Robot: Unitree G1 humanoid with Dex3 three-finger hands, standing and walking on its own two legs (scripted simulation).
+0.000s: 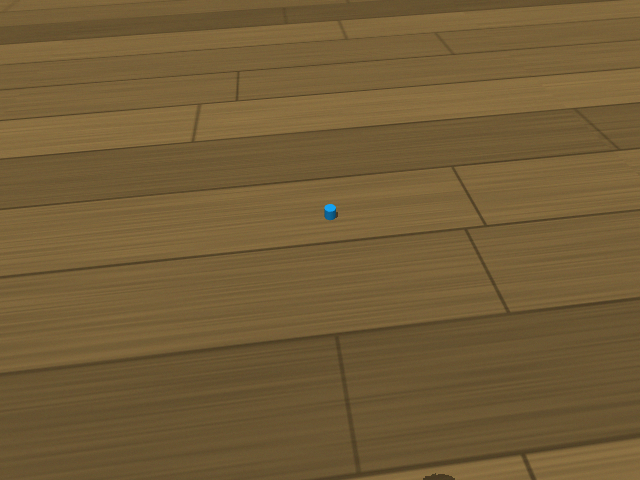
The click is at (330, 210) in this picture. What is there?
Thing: low tin
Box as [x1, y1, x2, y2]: [324, 204, 335, 219]
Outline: 327,204 324,207 325,217 327,219 332,219 335,217 335,206 332,204
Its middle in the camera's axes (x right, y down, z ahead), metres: +0.05 -0.14 +1.78
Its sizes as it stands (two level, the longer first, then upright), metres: 0.052 0.052 0.054
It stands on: the floor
